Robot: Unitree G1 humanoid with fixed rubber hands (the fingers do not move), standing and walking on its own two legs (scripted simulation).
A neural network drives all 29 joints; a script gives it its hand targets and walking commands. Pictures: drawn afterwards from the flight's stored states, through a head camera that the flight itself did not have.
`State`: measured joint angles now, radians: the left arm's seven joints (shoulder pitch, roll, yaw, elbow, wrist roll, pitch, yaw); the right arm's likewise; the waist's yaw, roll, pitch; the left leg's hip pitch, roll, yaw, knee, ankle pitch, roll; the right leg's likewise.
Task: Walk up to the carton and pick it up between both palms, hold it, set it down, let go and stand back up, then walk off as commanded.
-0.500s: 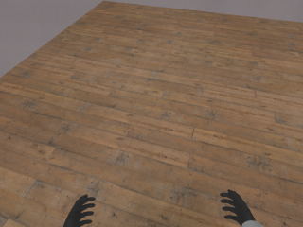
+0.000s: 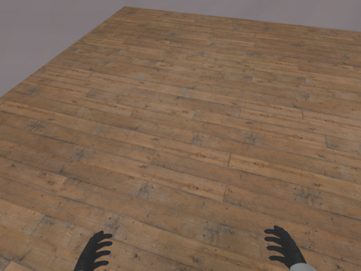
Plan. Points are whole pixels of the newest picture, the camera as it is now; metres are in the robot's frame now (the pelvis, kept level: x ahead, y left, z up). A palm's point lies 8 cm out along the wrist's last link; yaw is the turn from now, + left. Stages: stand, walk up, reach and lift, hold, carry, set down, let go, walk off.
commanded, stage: stand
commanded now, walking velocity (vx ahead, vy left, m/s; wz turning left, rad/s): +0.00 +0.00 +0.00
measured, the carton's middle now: out of the picture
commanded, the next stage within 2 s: walk up in 1.70 s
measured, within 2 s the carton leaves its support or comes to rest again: neither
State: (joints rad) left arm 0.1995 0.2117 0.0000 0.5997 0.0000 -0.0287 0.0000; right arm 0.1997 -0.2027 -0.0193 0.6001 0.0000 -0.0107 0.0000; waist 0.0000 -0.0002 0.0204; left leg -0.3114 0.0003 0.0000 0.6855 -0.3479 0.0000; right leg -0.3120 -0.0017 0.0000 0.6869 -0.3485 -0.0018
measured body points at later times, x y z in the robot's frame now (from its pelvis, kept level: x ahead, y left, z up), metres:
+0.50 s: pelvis -0.01 +0.00 +0.00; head -0.02 +0.00 +0.45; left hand +0.16 +0.24 -0.08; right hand +0.15 -0.24 -0.08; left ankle +0.01 +0.12 -0.72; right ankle +0.01 -0.12 -0.72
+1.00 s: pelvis -0.02 +0.00 +0.00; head -0.02 +0.00 +0.45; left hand +0.15 +0.24 -0.08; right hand +0.15 -0.24 -0.08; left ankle +0.01 +0.12 -0.72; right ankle +0.01 -0.12 -0.72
